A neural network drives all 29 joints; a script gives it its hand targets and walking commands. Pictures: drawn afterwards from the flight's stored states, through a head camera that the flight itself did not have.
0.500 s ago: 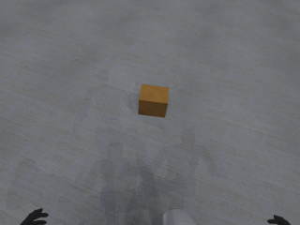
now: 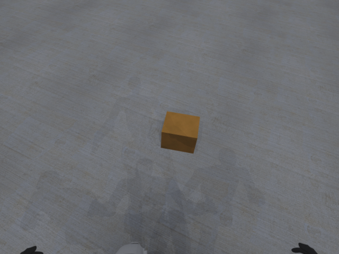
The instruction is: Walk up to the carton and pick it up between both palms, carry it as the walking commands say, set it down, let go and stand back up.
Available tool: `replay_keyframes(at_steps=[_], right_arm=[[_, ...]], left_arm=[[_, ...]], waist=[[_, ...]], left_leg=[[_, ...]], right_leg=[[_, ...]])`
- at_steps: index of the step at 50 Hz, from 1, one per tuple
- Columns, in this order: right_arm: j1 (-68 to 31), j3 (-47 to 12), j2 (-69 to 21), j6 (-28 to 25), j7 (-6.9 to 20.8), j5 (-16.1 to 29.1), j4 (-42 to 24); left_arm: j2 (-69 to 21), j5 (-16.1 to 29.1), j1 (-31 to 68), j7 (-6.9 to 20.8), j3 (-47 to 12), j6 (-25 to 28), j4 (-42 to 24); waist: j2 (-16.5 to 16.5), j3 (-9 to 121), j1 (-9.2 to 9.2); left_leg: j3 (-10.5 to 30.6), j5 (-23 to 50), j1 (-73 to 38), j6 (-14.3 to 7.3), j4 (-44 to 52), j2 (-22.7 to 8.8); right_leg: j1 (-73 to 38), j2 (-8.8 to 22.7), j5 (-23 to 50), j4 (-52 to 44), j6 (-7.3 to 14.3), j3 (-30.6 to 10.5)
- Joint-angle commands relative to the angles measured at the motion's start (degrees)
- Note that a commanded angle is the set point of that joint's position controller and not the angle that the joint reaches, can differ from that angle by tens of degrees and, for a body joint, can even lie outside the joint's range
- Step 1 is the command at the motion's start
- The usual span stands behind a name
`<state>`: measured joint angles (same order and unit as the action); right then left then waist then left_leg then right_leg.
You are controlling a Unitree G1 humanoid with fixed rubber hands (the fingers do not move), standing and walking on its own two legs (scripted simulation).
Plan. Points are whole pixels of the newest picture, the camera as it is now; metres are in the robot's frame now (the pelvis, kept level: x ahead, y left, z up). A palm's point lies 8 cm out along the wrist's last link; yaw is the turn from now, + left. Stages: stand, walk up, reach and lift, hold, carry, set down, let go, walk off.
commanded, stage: walk up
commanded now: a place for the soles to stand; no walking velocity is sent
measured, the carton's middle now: (180, 132) +0.95 -0.07 -0.65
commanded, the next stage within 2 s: none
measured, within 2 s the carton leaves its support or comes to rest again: neither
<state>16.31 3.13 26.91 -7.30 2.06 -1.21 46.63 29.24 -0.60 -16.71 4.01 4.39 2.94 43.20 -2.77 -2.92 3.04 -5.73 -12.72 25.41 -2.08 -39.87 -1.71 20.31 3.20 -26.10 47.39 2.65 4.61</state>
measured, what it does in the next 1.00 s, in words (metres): walks ahead: right foot, then left foot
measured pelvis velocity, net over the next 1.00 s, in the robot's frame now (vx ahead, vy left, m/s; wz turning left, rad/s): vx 0.33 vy -0.12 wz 0.03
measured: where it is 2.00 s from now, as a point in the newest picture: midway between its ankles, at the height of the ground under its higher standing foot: (185, 212)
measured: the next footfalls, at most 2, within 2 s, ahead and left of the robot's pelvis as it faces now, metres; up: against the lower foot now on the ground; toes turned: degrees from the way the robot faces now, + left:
right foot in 0.28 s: +0.25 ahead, -0.19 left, +0.00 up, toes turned -5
left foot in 0.56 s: +0.31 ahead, +0.05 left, +0.00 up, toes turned +7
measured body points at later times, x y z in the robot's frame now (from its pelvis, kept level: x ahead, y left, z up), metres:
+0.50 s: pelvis +0.17 -0.07 +0.00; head +0.19 -0.07 +0.45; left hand +0.25 +0.28 -0.08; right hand +0.27 -0.41 -0.09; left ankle +0.23 +0.05 -0.69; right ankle +0.21 -0.19 -0.71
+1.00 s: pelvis +0.33 -0.12 -0.01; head +0.36 -0.11 +0.44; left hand +0.44 +0.23 -0.08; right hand +0.41 -0.47 -0.09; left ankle +0.32 +0.03 -0.66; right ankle +0.40 -0.23 -0.71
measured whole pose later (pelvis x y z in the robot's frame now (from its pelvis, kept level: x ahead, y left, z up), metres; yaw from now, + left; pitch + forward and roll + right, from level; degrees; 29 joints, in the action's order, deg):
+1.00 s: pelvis +0.33 -0.12 -0.01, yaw +2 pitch -2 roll -1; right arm 19.0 3.0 29.3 -4.8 0.7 -0.6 44.7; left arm 28.1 -0.1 -14.2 2.2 4.8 5.2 42.4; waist 0.8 -4.9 -0.7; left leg 1.3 -25.2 28.8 -2.2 -67.1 -4.0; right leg 25.5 1.4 -17.8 45.0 2.0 5.0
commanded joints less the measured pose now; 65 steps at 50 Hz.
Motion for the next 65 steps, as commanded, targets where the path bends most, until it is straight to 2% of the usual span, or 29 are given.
replay_keyframes(at_steps=[1, 5, 9, 11, 13, 14, 15, 16, 18, 21, 25, 28, 29, 30, 32, 37, 42, 44, 45, 46, 47, 50, 53, 56, 58, 59, 60, 62, 65], right_arm=[[11.54, 7.15, 20.64, -0.83, -1.85, 1.41, -2.56], [5.53, 5.54, 16.26, -0.73, -2.08, 0.75, -4.45], [2.03, 5.60, 17.45, -0.58, -1.24, 0.13, -5.85], [-0.58, 5.35, 17.26, -0.17, -0.86, 0.37, -5.88], [1.41, 3.92, 13.62, 0.48, -0.92, -0.16, -5.42], [1.35, 2.91, 10.54, 0.45, -1.17, -0.28, -6.08], [-0.33, 1.71, 7.84, 0.04, -1.23, 0.58, -8.31], [-2.06, 2.60, 13.50, 0.86, -2.10, 1.05, -6.71], [2.23, 2.77, 14.78, 0.77, -2.25, 1.38, -3.79], [5.44, 3.10, 13.31, 0.89, -0.96, 0.74, -1.61], [3.98, 3.34, 11.39, 0.98, 0.05, 0.77, -2.18], [11.56, 5.01, 13.03, 0.07, -0.64, -0.07, 0.05], [15.39, 6.48, 18.09, -0.52, -1.51, -0.93, -0.53], [15.35, 7.43, 23.15, -0.82, -1.69, -0.73, -2.36], [10.88, 6.25, 18.65, -0.39, -2.23, 1.39, -4.12], [5.81, 5.15, 16.67, -0.34, -1.47, 0.15, -5.51], [3.33, 4.86, 15.48, 0.98, -0.71, -0.06, -6.56], [3.36, 2.94, 10.85, 1.01, -1.06, -0.16, -7.92], [2.74, 1.89, 7.92, 0.47, -0.98, 0.58, -9.93], [0.03, 2.69, 13.21, 1.31, -1.91, 0.72, -7.99], [1.44, 3.13, 14.86, 1.70, -2.07, 1.00, -6.78], [6.51, 2.95, 12.84, 1.51, -1.40, 0.95, -4.36], [5.39, 3.12, 10.11, 2.54, -0.61, 0.55, -4.18], [5.00, 3.00, 8.27, 2.79, -1.47, 0.83, -3.18], [5.46, 3.25, 9.49, 2.71, -2.12, 0.35, -2.26], [5.93, 3.89, 12.29, 2.57, -2.52, -0.58, -2.03], [2.45, 4.34, 15.96, 2.43, -2.65, -0.24, -3.88], [-1.80, 3.82, 15.56, 3.18, -2.05, 0.66, -3.59], [-8.23, 2.28, 12.01, 4.27, -1.71, 0.94, -2.47]], left_arm=[[10.69, -0.38, 8.65, -1.56, 1.41, 0.95, -7.24], [9.69, -0.49, 3.03, -0.30, 2.29, 1.14, -2.57], [7.90, 0.05, 4.50, 1.36, 3.10, 0.99, -2.06], [7.83, -0.22, 3.13, 1.62, 3.93, 1.13, -0.49], [9.51, -0.61, -1.28, 1.02, 4.80, 1.72, 0.95], [11.71, -0.89, -7.43, 0.17, 5.98, 2.06, 1.94], [17.15, -0.94, -9.65, -0.83, 6.65, 2.62, 0.38], [17.63, -0.22, -6.70, -0.96, 6.53, 2.46, -0.85], [15.08, 0.63, -1.39, -1.75, 5.70, 2.19, -2.13], [12.91, -0.09, 1.45, -1.46, 4.40, 1.81, -3.10], [13.65, 0.00, 2.16, -0.80, 4.09, 1.68, -4.87], [9.09, -0.07, 4.93, -0.58, 1.88, 0.88, -6.20], [5.09, 0.20, 5.61, -0.74, 0.39, 0.90, -7.83], [5.40, -0.04, 6.13, -1.58, 0.40, 1.00, -8.45], [11.47, 0.04, 5.27, -2.47, 1.46, 1.13, -5.81], [8.62, 0.28, 1.39, -0.51, 2.54, 0.98, -2.83], [8.17, -0.29, 0.70, 0.14, 3.96, 1.61, -1.19], [11.49, -0.45, -7.68, -1.06, 5.35, 2.25, 0.49], [16.80, -0.55, -10.60, -1.92, 6.46, 2.93, -1.05], [17.07, 0.14, -8.32, -2.07, 6.19, 2.86, -1.95], [16.10, 0.99, -5.88, -2.46, 5.84, 2.78, -2.67], [12.69, 0.99, -0.84, -2.89, 4.35, 2.90, -3.52], [13.09, 0.02, -1.21, -2.67, 3.42, 2.73, -3.67], [11.70, 0.56, 2.31, -3.17, 1.74, 2.00, -3.82], [9.19, 0.90, 2.76, -3.43, 0.15, 1.54, -3.53], [6.85, 1.05, 1.68, -3.78, -0.75, 1.48, -3.75], [5.00, 1.44, -0.76, -3.99, -1.42, 1.11, -3.64], [8.60, 1.22, -0.14, -5.06, -0.43, 0.41, -0.44], [8.41, 0.20, -2.53, -5.34, -0.22, 1.30, 3.49]], waist=[[7.29, 4.85, -10.19], [7.65, 1.50, -5.01], [14.36, 0.55, -3.82], [12.22, 0.45, -2.01], [3.34, 3.68, 0.27], [-5.79, 4.74, 3.87], [-17.37, 5.56, 5.59], [-6.87, 5.69, 4.64], [-2.15, 1.89, 0.65], [-6.24, 0.33, -1.90], [-10.23, 1.77, -1.91], [0.21, 3.11, -7.97], [14.50, 2.69, -11.00], [18.81, 2.65, -10.73], [3.90, 1.52, -7.94], [12.34, -0.68, -4.64], [9.15, 0.76, -2.06], [-3.64, 3.94, 3.12], [-16.52, 6.01, 5.13], [-5.94, 5.27, 4.44], [0.89, 2.49, 2.27], [-3.44, 1.22, -1.84], [-8.64, 1.19, -1.93], [-6.76, 3.63, -3.86], [-3.24, 4.52, -5.61], [4.95, 5.92, -5.97], [14.01, 7.60, -4.13], [9.44, 6.19, -3.56], [9.33, 3.30, -0.89]], left_leg=[[44.97, -23.85, -32.17, -17.52, 22.97, -25.97], [23.97, -6.85, -15.82, -14.30, 19.20, -18.17], [12.88, -14.16, -1.60, -10.34, 19.74, -13.65], [12.31, -19.64, 5.59, -9.06, 17.81, -13.60], [7.30, -20.19, 9.53, -7.14, 3.88, -8.82], [4.12, -14.33, 16.19, -5.10, -11.30, -5.66], [0.12, -18.26, 28.87, -1.23, -28.78, 1.62], [9.07, -17.11, 27.63, -0.47, -34.00, -0.56], [9.01, -12.27, 23.98, -0.17, -30.10, -5.11], [5.51, -12.99, 10.01, 1.22, -17.42, -4.59], [1.09, -7.64, -0.53, 0.57, -6.92, -1.93], [1.51, -6.38, -21.83, -1.14, 4.02, 1.22], [25.58, -27.06, -28.14, -6.86, 15.79, -10.99], [49.92, -33.87, -31.06, -15.68, 25.56, -24.65], [41.14, -16.98, -25.94, -16.71, 19.98, -23.37], [18.15, -5.08, -5.99, -12.80, 17.82, -15.05], [11.59, -15.73, 5.99, -9.33, 10.63, -11.02], [6.38, -8.42, 14.40, -5.68, -11.22, -6.38], [0.62, -12.88, 28.10, -1.21, -29.45, 1.01], [9.04, -16.72, 27.87, -0.72, -34.55, -0.70], [11.30, -13.51, 26.21, -0.85, -34.84, -2.78], [8.21, -11.62, 15.77, 0.85, -22.44, -5.60], [4.48, -11.76, 5.74, 1.19, -13.83, -4.03], [0.17, -2.68, -6.45, 0.46, -6.38, -1.03], [1.26, 0.51, -13.35, -1.60, 1.50, 0.70], [10.43, 1.98, -15.03, -3.65, 7.17, -4.72], [30.14, -2.72, -14.59, -9.95, 13.77, -16.43], [30.12, -2.09, -10.40, -13.93, 13.39, -18.66], [17.54, -7.80, 1.93, -6.19, 9.45, -11.10]], right_leg=[[35.64, 1.99, -2.35, 19.91, -1.33, -10.20], [23.58, 4.64, 2.89, 12.29, -2.23, -8.51], [7.53, 2.48, 10.50, -1.55, -1.74, -2.51], [-2.60, 0.69, 13.18, -5.67, -1.26, -0.02], [-12.89, -2.52, 6.92, -9.06, -0.27, 0.74], [-20.44, 0.95, -4.46, -14.74, 2.08, -7.54], [-23.37, 18.95, -20.52, -31.97, 9.48, -41.43], [-20.90, 21.77, -23.13, -34.33, 13.25, -47.14], [-13.10, 18.86, -15.59, -30.34, 14.08, -34.76], [-0.22, 13.57, -3.51, -27.59, 12.27, -19.65], [4.83, 12.15, -6.73, -27.13, 11.12, -15.93], [19.45, 6.89, -14.91, -11.32, 6.19, -8.92], [31.35, 0.29, -10.23, 7.97, 1.94, -2.12], [39.70, -2.30, -7.03, 19.60, -0.24, -4.25], [35.13, 2.47, 0.07, 20.47, -1.90, -10.03], [15.11, 3.17, 6.38, 7.04, -1.74, -4.44], [-6.47, -2.89, 8.33, -6.62, -0.98, 2.66], [-19.05, 0.33, -3.86, -14.07, 2.71, -7.74], [-24.90, 18.46, -17.84, -29.51, 10.59, -40.95], [-21.47, 22.65, -17.39, -32.42, 13.85, -47.42], [-17.65, 20.98, -12.25, -30.29, 14.13, -41.45], [-6.79, 15.03, 7.34, -25.36, 12.14, -22.30], [0.58, 12.99, 18.03, -22.78, 12.21, -15.65], [6.45, 11.33, 29.88, -16.63, 9.49, -10.96], [9.75, 8.51, 22.83, -8.45, 5.09, -8.37], [10.94, 6.54, 17.82, -0.54, 2.10, -5.17], [14.27, -0.37, 6.13, 6.30, -1.66, -1.53], [10.21, -0.25, -7.23, 4.51, -1.33, -3.61], [-1.63, 0.39, 2.61, -9.66, 0.59, -5.30]])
